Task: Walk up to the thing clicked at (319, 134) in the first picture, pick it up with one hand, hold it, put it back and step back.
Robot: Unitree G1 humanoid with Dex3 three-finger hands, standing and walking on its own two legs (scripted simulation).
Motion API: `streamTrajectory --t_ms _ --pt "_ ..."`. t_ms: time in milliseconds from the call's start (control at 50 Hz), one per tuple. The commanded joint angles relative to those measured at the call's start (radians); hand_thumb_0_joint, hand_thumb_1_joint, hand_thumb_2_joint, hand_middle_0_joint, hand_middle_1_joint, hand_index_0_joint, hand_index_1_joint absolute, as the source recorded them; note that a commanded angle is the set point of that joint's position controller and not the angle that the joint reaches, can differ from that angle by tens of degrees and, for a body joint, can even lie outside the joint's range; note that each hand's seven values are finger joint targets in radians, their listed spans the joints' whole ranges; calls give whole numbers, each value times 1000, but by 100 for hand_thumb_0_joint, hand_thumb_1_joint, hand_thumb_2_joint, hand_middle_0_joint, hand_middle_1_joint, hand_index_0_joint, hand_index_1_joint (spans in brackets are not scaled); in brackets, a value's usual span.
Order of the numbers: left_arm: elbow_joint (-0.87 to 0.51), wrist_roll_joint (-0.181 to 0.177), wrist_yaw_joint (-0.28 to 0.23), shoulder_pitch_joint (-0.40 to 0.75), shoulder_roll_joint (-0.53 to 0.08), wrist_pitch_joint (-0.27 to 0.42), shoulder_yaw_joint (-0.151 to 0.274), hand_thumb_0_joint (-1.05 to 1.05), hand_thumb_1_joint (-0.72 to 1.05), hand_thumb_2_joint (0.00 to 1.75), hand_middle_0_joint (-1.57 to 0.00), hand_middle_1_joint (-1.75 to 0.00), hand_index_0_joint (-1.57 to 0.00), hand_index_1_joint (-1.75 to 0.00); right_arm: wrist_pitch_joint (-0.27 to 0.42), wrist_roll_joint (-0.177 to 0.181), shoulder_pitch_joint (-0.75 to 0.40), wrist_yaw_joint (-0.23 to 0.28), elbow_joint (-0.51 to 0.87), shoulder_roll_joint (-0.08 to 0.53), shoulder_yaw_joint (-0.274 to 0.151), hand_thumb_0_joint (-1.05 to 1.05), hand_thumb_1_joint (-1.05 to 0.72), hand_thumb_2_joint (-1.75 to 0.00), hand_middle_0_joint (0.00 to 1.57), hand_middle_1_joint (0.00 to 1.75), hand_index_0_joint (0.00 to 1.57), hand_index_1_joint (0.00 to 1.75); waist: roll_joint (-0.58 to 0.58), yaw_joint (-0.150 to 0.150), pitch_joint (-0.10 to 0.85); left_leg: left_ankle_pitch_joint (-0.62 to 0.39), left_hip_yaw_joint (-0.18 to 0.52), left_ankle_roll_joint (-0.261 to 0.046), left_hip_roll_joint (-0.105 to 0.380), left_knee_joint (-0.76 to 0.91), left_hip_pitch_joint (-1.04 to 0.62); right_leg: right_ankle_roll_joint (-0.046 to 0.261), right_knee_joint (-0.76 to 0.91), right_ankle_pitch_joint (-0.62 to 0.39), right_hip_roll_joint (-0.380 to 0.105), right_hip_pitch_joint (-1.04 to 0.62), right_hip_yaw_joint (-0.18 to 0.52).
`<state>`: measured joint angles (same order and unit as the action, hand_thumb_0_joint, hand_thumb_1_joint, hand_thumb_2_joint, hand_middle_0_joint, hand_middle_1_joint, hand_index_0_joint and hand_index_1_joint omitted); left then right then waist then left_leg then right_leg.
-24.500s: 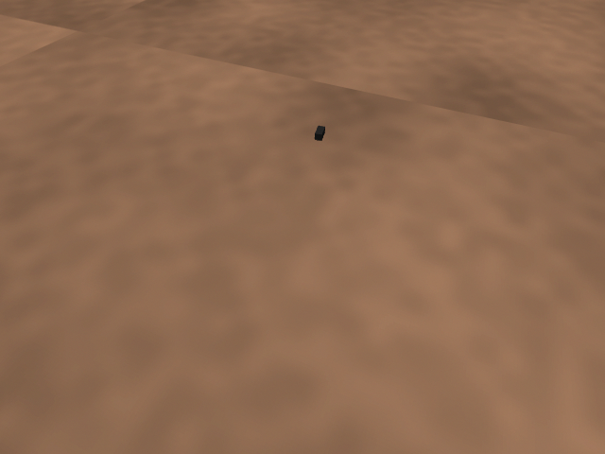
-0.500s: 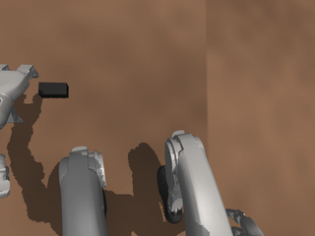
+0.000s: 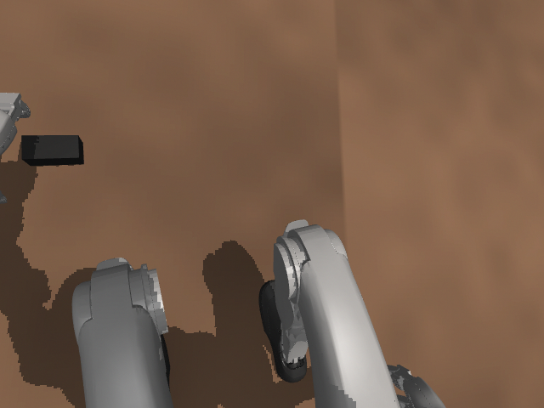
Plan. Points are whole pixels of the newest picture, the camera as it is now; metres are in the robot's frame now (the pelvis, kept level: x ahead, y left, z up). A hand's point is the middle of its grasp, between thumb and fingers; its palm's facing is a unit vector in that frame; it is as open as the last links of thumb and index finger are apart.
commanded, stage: rise first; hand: left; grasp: from above
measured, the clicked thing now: (54, 150) +0.53 +0.27 -0.31
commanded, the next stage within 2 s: none
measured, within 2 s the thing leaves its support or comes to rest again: neither
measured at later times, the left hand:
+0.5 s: hand out of the picture +0.48 +0.31 -0.18, palm faces -0.47 -0.03 -0.88, open 13.5 cm
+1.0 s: hand out of the picture +0.48 +0.32 -0.20, palm faces -0.47 -0.03 -0.88, open 13.2 cm
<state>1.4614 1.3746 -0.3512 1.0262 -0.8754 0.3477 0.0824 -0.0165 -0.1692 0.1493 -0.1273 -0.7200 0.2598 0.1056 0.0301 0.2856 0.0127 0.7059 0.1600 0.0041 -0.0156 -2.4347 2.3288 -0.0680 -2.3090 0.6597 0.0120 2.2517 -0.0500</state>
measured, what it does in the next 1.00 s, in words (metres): stands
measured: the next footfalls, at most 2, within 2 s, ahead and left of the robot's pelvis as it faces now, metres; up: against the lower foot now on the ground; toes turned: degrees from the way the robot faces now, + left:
none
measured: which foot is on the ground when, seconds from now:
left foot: down 0.00-1.00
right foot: down 0.00-1.00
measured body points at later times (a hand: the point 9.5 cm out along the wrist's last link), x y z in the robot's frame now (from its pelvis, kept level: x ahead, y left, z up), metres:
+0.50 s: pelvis +0.00 +0.00 +0.00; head +0.25 +0.10 +0.35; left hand +0.50 +0.31 -0.13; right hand +0.03 -0.27 -0.08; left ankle +0.07 +0.12 -0.29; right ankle +0.11 -0.14 -0.29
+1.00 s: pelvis +0.00 +0.01 -0.01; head +0.26 +0.11 +0.34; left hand +0.50 +0.31 -0.15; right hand +0.02 -0.26 -0.08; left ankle +0.07 +0.12 -0.29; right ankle +0.11 -0.14 -0.29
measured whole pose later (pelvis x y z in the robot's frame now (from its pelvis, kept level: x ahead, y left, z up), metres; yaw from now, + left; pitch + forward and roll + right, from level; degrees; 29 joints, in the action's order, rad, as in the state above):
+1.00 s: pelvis +0.00 +0.01 -0.01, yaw -2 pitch +33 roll -13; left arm 1.50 1.38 -0.36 1.06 -0.96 0.34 0.09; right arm 0.01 -0.17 0.18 -0.15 -0.67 0.28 0.17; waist 0.05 0.33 -0.04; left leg 0.70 0.18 -0.01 -0.02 -2.47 2.36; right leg -0.06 -2.31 0.65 0.02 2.26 -0.07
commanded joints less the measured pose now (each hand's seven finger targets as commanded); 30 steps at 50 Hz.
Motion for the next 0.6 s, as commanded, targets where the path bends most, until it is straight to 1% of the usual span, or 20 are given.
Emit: streamTrajectory --t_ms 0,20,40,60,80,180,240,260,280,300,320,340,400,440,480,500,520,540,560,580 --pt "-161 -36 -25 299 -261 -12 38 0 -41 91 -16 -85 -16 -85 -4 3 221 10 9 285 -86 0 -90 -90 20 30 20 30 -384 6 688 -240 -97 -26 -7 273 -582 96 202 -225 17 -307 -114" --pt "-172 -38 -24 306 -257 -12 33 0 -42 92 -16 -86 -16 -86 -5 4 220 10 10 286 -84 0 -91 -90 20 30 20 30 -392 4 698 -253 -93 -23 -4 274 -595 98 197 -231 20 -301 -116" --pt "-157 -40 -22 281 -247 -14 34 0 -41 91 -17 -85 -17 -85 -5 4 224 7 12 288 -87 0 -91 -90 20 30 20 30 -393 10 686 -269 -85 -19 -3 275 -605 96 190 -240 15 -291 -118" --pt "-189 -38 -18 299 -254 -12 32 0 -40 90 -17 -86 -17 -85 -6 2 231 6 15 288 -85 0 -90 -90 20 30 20 30 -405 12 716 -295 -90 -22 -3 265 -621 96 196 -262 20 -311 -118" --pt "-161 -38 -16 274 -256 -16 37 0 -42 92 -17 -85 -17 -85 -7 3 235 5 13 290 -83 0 -91 -90 20 30 20 30 -387 15 698 -297 -88 -23 -4 262 -613 94 196 -262 17 -311 -118" --pt "-180 -55 -7 324 -263 -2 35 0 -41 91 -17 -84 -17 -84 -6 4 224 1 22 297 -78 0 -90 -90 20 30 20 30 -407 28 652 -231 -79 -20 0 274 -580 97 197 -215 17 -278 -122" --pt "-174 -44 -11 310 -264 9 26 0 -42 92 -17 -84 -17 -84 -7 4 222 0 27 293 -68 0 -91 -90 20 30 20 30 -401 27 646 -214 -87 -22 -3 265 -561 97 205 -206 22 -300 -121" --pt "-160 -42 -13 307 -271 12 34 0 -42 92 -17 -83 -17 -84 -6 2 231 -1 25 296 -70 0 -91 -90 20 30 20 30 -393 32 655 -227 -87 -23 -4 259 -560 95 202 -218 22 -309 -123" --pt "-161 -39 -18 302 -272 15 35 0 -48 98 -17 -81 -14 -84 -7 -1 232 -1 23 295 -66 0 -91 -90 20 30 20 30 -390 27 672 -244 -87 -23 -3 256 -570 94 199 -231 24 -318 -124" --pt "-143 -38 -19 296 -261 15 28 0 -41 92 -18 -84 -17 -85 -6 -2 238 -4 25 297 -64 0 -91 -90 20 30 20 30 -386 39 662 -252 -88 -24 -4 250 -570 94 198 -239 24 -321 -125" --pt "-143 -43 -22 311 -260 15 26 0 -39 90 -19 -84 -19 -84 -5 2 228 -4 26 296 -64 0 -91 -90 20 30 20 30 -377 33 646 -228 -86 -25 -5 253 -553 96 201 -220 24 -305 -123" --pt "-142 -37 -24 315 -263 17 23 0 -40 91 -20 -82 -19 -83 -4 -1 231 -4 23 296 -60 0 -91 -90 20 30 20 30 -381 43 638 -231 -85 -25 -4 253 -561 94 202 -223 26 -307 -126" --pt "-106 -34 -37 322 -281 23 27 0 -37 88 -20 -83 -20 -83 1 -2 222 -3 27 302 -53 0 -91 -90 20 30 20 30 -359 46 608 -183 -85 -30 -5 248 -511 94 207 -189 28 -296 -129" --pt "-100 -23 -45 336 -281 27 23 0 -37 88 -20 -83 -20 -83 1 -6 221 -3 26 306 -48 0 -90 -90 20 30 20 30 -387 51 612 -181 -80 -25 -4 256 -530 94 198 -188 28 -280 -133" --pt "-101 -13 -52 327 -291 26 22 0 -37 89 -19 -84 -20 -84 4 -6 215 -3 26 306 -46 0 -91 -90 20 30 20 30 -397 40 618 -186 -84 -25 -3 249 -538 96 197 -191 30 -282 -132" --pt "-92 -13 -58 326 -295 22 33 0 -38 89 -19 -84 -19 -84 6 -7 223 -3 23 309 -45 0 -91 -90 20 30 20 30 -398 44 618 -202 -80 -21 -3 254 -547 93 191 -201 25 -281 -132" --pt "-99 -10 -61 344 -293 23 23 0 -37 88 -19 -86 -20 -85 6 -5 214 -4 31 307 -44 0 -91 -90 20 30 20 30 -404 47 630 -188 -80 -23 -2 251 -541 97 192 -193 32 -279 -134" --pt "-95 -7 -63 336 -297 22 29 0 -39 90 -19 -85 -19 -85 9 -10 223 -6 28 307 -44 0 -91 -90 20 30 20 30 -403 57 625 -202 -81 -24 -3 246 -547 94 191 -205 29 -289 -134" --pt "-98 -7 -67 338 -301 18 28 0 -38 88 -18 -86 -19 -86 10 -7 222 -4 28 309 -44 0 -91 -90 20 30 20 30 -397 47 630 -198 -79 -25 -3 247 -546 96 192 -202 31 -283 -135" --pt "-83 -4 -69 340 -301 14 30 0 -39 90 -18 -87 -18 -86 13 -7 227 -4 26 311 -43 0 -91 -90 20 30 20 30 -398 58 622 -208 -79 -24 -1 245 -552 94 190 -210 29 -279 -137"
